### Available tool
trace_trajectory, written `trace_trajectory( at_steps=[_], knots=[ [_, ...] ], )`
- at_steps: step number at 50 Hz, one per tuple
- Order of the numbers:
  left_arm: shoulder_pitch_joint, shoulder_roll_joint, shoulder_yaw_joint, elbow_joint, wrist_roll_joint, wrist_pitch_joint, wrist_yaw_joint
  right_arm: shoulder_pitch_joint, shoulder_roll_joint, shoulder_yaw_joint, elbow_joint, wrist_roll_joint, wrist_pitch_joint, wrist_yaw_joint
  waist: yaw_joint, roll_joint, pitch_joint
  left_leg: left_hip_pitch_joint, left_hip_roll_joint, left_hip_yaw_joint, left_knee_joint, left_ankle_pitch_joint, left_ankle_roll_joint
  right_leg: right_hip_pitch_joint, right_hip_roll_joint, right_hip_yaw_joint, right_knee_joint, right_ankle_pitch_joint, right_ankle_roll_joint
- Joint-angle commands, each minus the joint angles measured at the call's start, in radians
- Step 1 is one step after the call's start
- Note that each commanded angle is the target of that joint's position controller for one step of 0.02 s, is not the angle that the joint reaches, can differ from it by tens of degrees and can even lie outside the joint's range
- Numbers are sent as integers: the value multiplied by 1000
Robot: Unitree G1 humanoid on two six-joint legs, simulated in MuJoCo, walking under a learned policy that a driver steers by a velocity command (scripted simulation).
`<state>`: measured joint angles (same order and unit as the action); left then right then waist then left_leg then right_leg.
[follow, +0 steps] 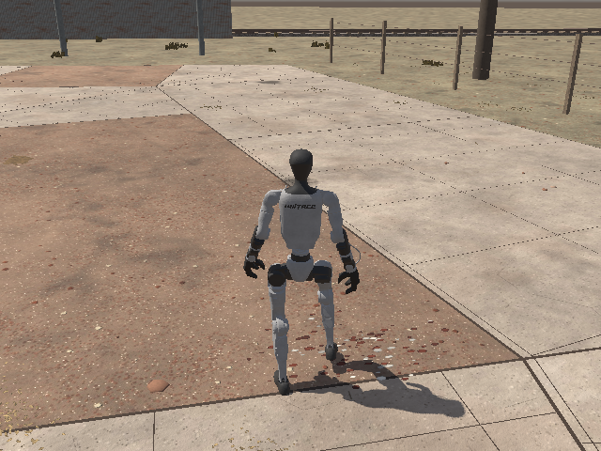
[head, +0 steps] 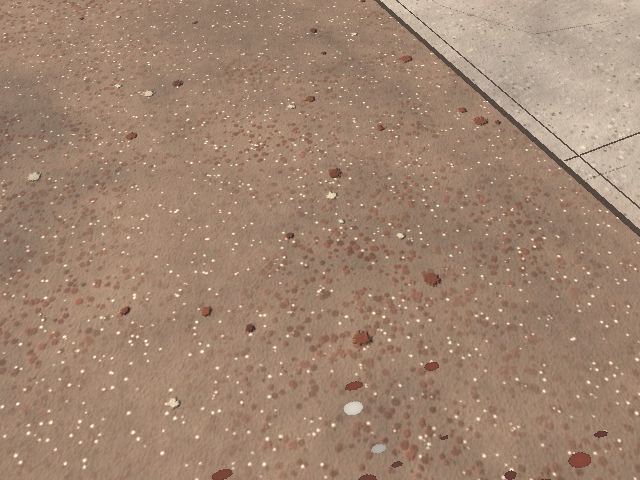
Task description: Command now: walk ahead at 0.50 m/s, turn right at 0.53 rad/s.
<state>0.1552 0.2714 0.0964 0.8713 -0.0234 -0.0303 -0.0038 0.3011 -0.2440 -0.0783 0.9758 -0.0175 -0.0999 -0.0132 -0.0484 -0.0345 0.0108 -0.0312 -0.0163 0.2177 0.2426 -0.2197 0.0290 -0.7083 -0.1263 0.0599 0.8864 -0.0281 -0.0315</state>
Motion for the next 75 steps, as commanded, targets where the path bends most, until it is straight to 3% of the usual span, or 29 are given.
trace_trajectory(
  at_steps=[1,7,10,11,12,13,14,15,16,23,31,33,35,36,37,39,42,51,52,53,55,58,62,68,71,72,73,74,75],
  knots=[
    [-83,9,-10,-78,5,-9,-22,-47,-160,-31,-67,9,-8,-14,4,67,75,-47,286,-65,-135,242,126,11,-6,-43,-121,84,-2],
    [-155,42,-6,-158,0,-5,-55,-10,-210,-50,-61,36,32,-15,17,103,65,135,332,8,37,624,92,71,67,-150,-231,-120,-66],
    [180,171,65,-87,-8,-1,-41,-50,-226,-49,-81,45,50,-18,206,95,-132,-3,264,59,533,833,22,580,193,-185,-328,-113,-155],
    [280,277,92,-63,-8,8,-18,-28,-140,-21,-110,3,39,-15,196,-112,-204,-307,191,52,873,208,-28,854,-14,148,-339,-66,-223],
    [221,332,89,-105,4,-9,-23,21,-57,8,-169,9,-1,-3,95,-247,-347,-650,-28,-159,1167,-406,-77,1091,-222,744,-531,-172,-434],
    [225,240,59,-117,15,-21,-33,-114,-148,-9,-186,52,-35,8,163,-78,-325,-747,18,-298,1204,-370,-56,1076,-218,692,-592,-36,-378],
    [177,197,46,-120,19,-32,-32,-155,-153,-10,-201,67,-48,9,142,-53,-212,-773,54,-285,1160,-294,-36,967,-187,514,-561,150,-342],
    [101,164,37,-135,11,-38,-31,-139,-149,-13,-177,45,-46,-1,91,41,-138,-715,103,-288,1078,-226,-39,810,-134,371,-541,296,-299],
    [43,132,29,-150,7,-35,-24,-130,-168,-24,-168,21,-33,-9,58,42,-104,-646,130,-284,1004,-192,-47,684,-101,281,-545,367,-274],
    [47,178,38,-167,7,-6,21,-189,-108,-12,-218,2,34,-19,30,-22,-113,-527,64,-258,647,34,-104,488,5,135,-539,539,-220],
    [50,163,28,-188,6,42,43,-290,-154,-16,-266,14,28,10,66,-99,-107,-432,-11,-302,311,81,-88,549,8,317,-414,226,-152],
    [23,130,12,-196,11,38,47,-206,-163,-19,-242,3,11,16,19,-102,-118,-299,18,-278,160,272,-40,553,40,297,-323,168,-104],
    [193,41,-17,-186,43,20,50,-189,-229,-17,-256,-50,10,9,105,200,-228,28,333,-610,200,969,179,340,234,143,-8,-453,2],
    [257,74,-17,-168,36,24,45,-160,-129,9,-225,-37,17,13,121,307,-284,35,440,-809,169,858,311,287,208,152,93,-693,59],
    [230,135,-5,-147,27,37,43,-192,-80,28,-235,-13,19,25,100,222,-239,-1,384,-786,145,642,297,276,154,144,133,-670,88],
    [111,143,4,-144,33,66,47,-214,-117,21,-230,8,38,39,71,143,-139,-79,270,-670,124,363,208,238,132,86,99,-589,117],
    [57,106,-3,-148,22,68,50,-235,-219,-16,-246,18,73,25,65,180,-82,-179,181,-597,82,217,156,327,160,20,-96,-505,116],
    [108,111,9,-104,17,26,41,-211,-192,-31,-271,46,122,-22,86,193,-120,-294,111,-613,107,-25,91,595,150,5,-494,-191,22],
    [145,169,22,-106,36,26,46,-209,-158,-20,-283,41,122,-22,89,86,-119,-429,56,-544,236,-123,40,684,-8,133,-550,-206,-39],
    [121,249,40,-102,59,30,42,-241,-131,-15,-329,44,113,-16,63,-212,-45,-579,-91,-334,424,-263,-9,607,-179,351,-630,-132,-167],
    [-13,153,11,-166,75,13,51,-158,-221,-52,-281,35,103,-9,29,-121,-46,-578,-41,-357,799,-337,-51,563,-239,322,-603,136,-220],
    [-46,130,-1,-170,28,5,57,-101,-170,-44,-250,33,134,-12,21,-74,-25,-629,-18,-330,926,-214,-102,619,-146,130,-543,283,-156],
    [37,162,10,-148,32,28,66,-215,-131,-17,-330,45,137,10,90,-117,-28,-626,26,-250,736,-146,-137,706,-137,47,-540,286,-174],
    [27,228,33,-151,10,35,44,-211,-160,-20,-379,43,147,43,90,-151,-47,-396,23,-146,446,-132,-80,649,-180,-16,-490,289,-157],
    [58,189,24,-124,-6,18,30,-91,-199,-48,-355,37,152,33,26,-56,-88,-109,-7,-170,152,171,9,527,-115,-122,-268,165,-38],
    [70,137,8,-148,40,11,25,-33,-317,-78,-365,35,150,13,27,185,-148,120,208,-472,156,570,98,275,-23,-201,17,-198,62],
    [6,100,-8,-206,59,6,28,-29,-369,-78,-385,5,134,19,12,334,-200,135,430,-782,156,782,334,56,127,-109,237,-702,111],
    [-49,158,8,-206,39,11,31,-26,-302,-62,-384,-2,113,31,-36,180,-217,90,407,-722,126,657,356,46,96,3,354,-680,109],
    [-56,165,12,-208,18,18,34,-78,-274,-51,-381,4,100,29,-1,163,-145,21,339,-622,115,538,297,39,80,11,355,-589,93]
  ],
)
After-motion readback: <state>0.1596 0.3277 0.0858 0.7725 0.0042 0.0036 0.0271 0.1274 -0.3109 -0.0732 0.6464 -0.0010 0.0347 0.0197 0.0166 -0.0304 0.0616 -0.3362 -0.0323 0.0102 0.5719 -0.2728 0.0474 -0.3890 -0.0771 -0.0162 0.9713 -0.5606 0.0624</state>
